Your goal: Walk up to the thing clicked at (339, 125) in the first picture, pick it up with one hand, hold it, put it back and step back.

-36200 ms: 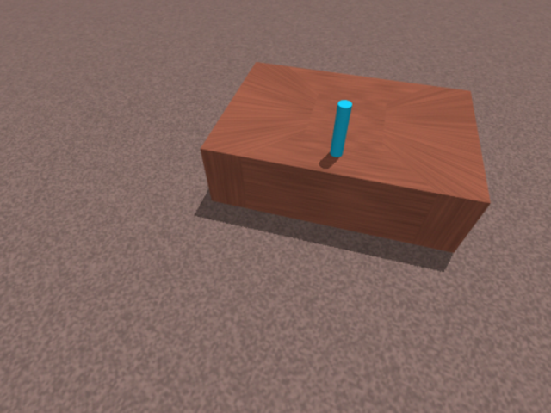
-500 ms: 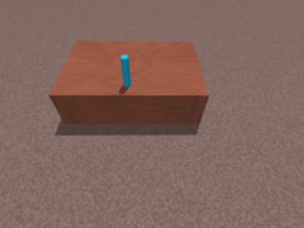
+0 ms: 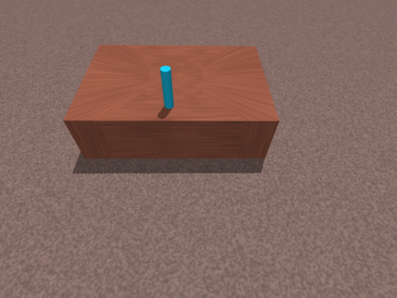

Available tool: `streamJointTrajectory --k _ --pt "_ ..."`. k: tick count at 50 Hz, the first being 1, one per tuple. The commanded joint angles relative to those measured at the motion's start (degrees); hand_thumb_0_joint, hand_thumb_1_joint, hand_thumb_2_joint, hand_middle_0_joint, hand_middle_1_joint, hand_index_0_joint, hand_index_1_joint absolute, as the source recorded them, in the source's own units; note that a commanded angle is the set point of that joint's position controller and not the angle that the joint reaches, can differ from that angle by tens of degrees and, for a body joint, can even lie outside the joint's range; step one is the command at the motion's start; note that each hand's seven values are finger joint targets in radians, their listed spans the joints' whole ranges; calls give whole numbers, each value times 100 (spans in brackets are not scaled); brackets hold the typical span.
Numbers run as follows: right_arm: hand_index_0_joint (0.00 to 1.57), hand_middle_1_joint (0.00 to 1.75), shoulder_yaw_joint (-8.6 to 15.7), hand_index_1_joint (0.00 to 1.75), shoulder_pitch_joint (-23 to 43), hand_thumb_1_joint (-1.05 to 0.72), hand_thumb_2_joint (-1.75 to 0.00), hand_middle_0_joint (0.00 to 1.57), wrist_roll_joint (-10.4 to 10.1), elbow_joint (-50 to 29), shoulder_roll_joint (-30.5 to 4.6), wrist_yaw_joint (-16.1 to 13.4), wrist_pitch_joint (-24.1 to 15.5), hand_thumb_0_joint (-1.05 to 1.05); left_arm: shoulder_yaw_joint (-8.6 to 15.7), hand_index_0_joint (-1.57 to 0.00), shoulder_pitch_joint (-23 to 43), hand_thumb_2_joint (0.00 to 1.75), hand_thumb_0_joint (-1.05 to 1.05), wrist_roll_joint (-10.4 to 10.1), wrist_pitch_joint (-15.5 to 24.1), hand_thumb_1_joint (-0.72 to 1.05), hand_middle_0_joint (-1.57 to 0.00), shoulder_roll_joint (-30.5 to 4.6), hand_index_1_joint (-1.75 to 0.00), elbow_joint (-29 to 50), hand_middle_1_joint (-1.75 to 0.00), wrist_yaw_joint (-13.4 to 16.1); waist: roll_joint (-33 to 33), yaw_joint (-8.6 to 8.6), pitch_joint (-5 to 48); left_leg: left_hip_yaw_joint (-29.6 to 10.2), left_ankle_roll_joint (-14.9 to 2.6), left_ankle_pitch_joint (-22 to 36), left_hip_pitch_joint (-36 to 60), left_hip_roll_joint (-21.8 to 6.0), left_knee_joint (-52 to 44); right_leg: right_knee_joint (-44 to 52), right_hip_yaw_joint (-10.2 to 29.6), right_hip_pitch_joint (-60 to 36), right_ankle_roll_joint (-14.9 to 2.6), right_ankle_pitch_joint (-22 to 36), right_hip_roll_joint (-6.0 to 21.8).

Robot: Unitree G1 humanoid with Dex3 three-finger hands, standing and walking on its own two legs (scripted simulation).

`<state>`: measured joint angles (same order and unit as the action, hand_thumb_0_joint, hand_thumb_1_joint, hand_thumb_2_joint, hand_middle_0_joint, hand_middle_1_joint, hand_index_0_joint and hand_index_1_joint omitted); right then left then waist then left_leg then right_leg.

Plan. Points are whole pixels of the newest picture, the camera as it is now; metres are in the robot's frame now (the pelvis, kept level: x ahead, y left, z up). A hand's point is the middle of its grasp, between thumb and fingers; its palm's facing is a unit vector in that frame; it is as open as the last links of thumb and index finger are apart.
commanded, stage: step back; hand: left
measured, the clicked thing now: (167, 88) +1.09 +0.22 -0.32
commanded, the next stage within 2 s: stand in 0.56 s
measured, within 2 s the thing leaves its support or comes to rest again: neither
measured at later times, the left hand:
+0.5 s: hand out of the picture +0.13 +0.26 -0.14, palm faces -0.05 -0.93 -0.36, open 7.4 cm
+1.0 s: hand out of the picture +0.09 +0.26 -0.14, palm faces -0.07 -0.94 -0.33, open 7.4 cm
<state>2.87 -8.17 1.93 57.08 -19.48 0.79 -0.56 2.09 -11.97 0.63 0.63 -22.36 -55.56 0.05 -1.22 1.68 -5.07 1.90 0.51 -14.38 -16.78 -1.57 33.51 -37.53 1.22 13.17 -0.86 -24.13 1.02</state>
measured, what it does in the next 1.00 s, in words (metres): stands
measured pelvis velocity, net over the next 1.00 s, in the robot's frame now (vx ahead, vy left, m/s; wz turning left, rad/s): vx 0.01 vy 0.01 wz -0.03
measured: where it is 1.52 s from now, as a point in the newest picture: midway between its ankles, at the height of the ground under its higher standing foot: outside the picture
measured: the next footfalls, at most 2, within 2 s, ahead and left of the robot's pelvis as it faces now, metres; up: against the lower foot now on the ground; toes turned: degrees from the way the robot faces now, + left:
none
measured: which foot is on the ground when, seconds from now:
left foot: down 0.00-1.00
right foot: down 0.00-1.00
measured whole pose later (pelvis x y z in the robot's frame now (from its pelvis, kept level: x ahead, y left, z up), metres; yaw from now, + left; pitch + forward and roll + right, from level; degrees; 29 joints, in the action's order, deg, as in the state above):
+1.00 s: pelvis +0.01 +0.01 +0.02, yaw -2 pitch -2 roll +0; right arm 1.3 -5.1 0.6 66.0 -19.5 1.1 -0.6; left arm 0.2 -6.4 0.8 1.0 -19.9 -65.1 -0.7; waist 0.1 -0.9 -3.5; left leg 3.7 0.4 -8.1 -9.0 -2.0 19.4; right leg -18.4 2.3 4.4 1.5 -11.8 0.8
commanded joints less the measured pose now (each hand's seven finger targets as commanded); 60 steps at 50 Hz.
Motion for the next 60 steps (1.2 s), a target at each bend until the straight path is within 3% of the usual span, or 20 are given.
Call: streamJointTrajectory --k 1,2,4,5,9,13,17,27,28,31,38,41,45,49,52,57,60 --pt "20 30 215 30 582 -90 -90 20 -30 -475 -1444 -91 -121 0 224 -20 -118 90 0 24 159 90 -20 -1044 -30 175 -30 70 886 105 637 -1016 -534 685 28 -966 -982 964 277 -519 -118 1151 197" --pt "20 30 166 30 594 -90 -90 20 -49 -464 -1347 -101 -140 0 255 -20 -156 90 0 5 175 90 -20 -1125 -30 144 -30 73 845 102 704 -785 -406 909 15 -797 -783 986 379 -657 -125 1738 272" --pt "20 30 126 30 621 -90 -90 20 -88 -375 -1211 -98 -137 0 246 -20 102 90 0 -5 175 90 -20 -1201 -30 102 -30 66 655 -4 663 -649 -269 521 50 -618 -812 1077 651 -446 -204 1709 427" --pt "20 30 122 30 583 -90 -90 20 -75 -325 -1207 -98 -136 0 223 -20 255 90 0 4 172 90 -20 -1208 -30 116 -30 59 538 -52 639 -636 -285 476 251 -627 -893 1108 667 -309 -214 1737 467" --pt "20 30 143 30 659 -90 -90 20 -77 -145 -1285 -114 -175 0 165 -20 415 90 0 -4 181 90 -20 -1087 -30 -4 -30 70 386 -60 753 -642 -369 1445 647 -768 -918 1193 447 -395 -113 2218 379" --pt "20 30 149 30 686 -90 -90 20 -100 -33 -1237 -129 -167 0 172 -20 484 90 0 1 200 90 -20 -1098 -30 -93 -30 90 121 -94 1014 -373 -361 2019 952 -688 -700 1240 479 -594 -97 2934 472" --pt "20 30 161 30 678 -90 -90 20 -92 73 -1231 -127 -150 0 168 -20 630 90 0 3 182 90 -20 -1037 -30 -79 -30 99 205 -118 1184 -291 -337 2345 1172 -707 -759 1196 433 -593 -91 2992 471" --pt "20 30 137 30 936 -90 -90 20 -58 166 -1182 -99 -109 0 162 -20 852 90 0 59 136 90 -20 -1090 -30 -167 -30 66 82 -136 708 -281 -266 877 886 -668 -1169 1661 644 -415 -114 2272 492" --pt "20 30 98 30 868 -90 -90 20 -155 193 -1234 -78 -124 0 80 -20 875 90 0 -22 143 90 -20 -925 -30 -304 -30 52 225 -233 815 -447 -244 1314 1088 -703 -1374 1746 565 -531 -15 2414 524" --pt "20 30 91 30 933 -90 -90 20 -168 256 -1232 -60 -141 0 59 -20 779 90 0 -41 157 90 -20 -955 -30 -395 -30 54 196 -172 946 -421 -219 1643 1416 -715 -1321 1880 526 -545 12 2494 546" --pt "20 30 34 30 773 -90 -90 20 -156 391 -1208 -55 -129 0 48 -20 886 90 0 -23 157 90 -20 -1033 -30 -521 -30 49 91 -218 714 -444 -152 1122 1255 -675 -1620 2156 526 -584 42 2044 579" --pt "20 30 41 30 785 -90 -90 20 -133 423 -1230 -61 -121 0 41 -20 868 90 0 -12 135 90 -20 -994 -30 -575 -30 41 146 -209 571 -469 -132 506 1150 -651 -1756 2256 540 -460 32 1620 568" --pt "20 30 31 30 684 -90 -90 20 -142 478 -1233 -45 -133 0 29 -20 805 90 0 -5 153 90 -20 -985 -30 -610 -30 23 160 -214 564 -507 -129 552 1168 -661 -1794 2294 520 -444 33 1597 574" --pt "20 30 34 30 602 -90 -90 20 -132 498 -1236 -55 -147 0 34 -20 848 90 0 -11 165 90 -20 -1006 -30 -590 -30 40 127 -244 733 -478 -140 1131 1269 -685 -1673 2240 519 -560 31 2005 614" --pt "20 30 22 30 586 -90 -90 20 -133 507 -1254 -64 -146 0 22 -20 753 90 0 -8 147 90 -20 -966 -30 -615 -30 29 172 -212 652 -498 -150 849 1159 -688 -1759 2269 487 -565 40 1818 587" --pt "20 30 4 30 582 -90 -90 20 -145 502 -1236 -67 -161 0 13 -20 693 90 0 -3 135 90 -20 -985 -30 -636 -30 23 125 -205 671 -500 -143 1077 1301 -685 -1731 2239 484 -489 20 1892 604" --pt "20 30 -1 30 556 -90 -90 20 -145 516 -1253 -71 -149 0 14 -20 715 90 0 -17 118 90 -20 -984 -30 -638 -30 26 161 -207 602 -506 -140 934 1234 -678 -1760 2246 471 -452 19 1778 591"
